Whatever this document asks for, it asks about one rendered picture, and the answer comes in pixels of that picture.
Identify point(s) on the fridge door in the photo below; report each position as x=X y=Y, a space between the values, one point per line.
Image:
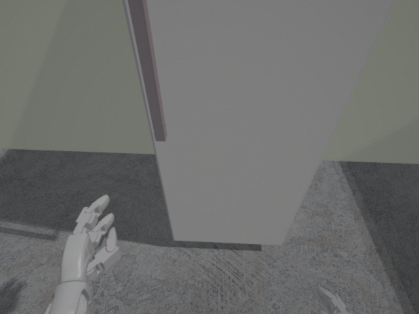
x=252 y=93

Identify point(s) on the handle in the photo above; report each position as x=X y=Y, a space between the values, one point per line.
x=142 y=31

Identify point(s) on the left robot forearm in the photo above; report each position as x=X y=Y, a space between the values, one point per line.
x=71 y=297

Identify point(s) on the right robot hand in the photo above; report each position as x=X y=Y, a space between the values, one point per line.
x=334 y=304

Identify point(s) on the left robot hand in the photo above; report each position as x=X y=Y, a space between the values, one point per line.
x=80 y=246

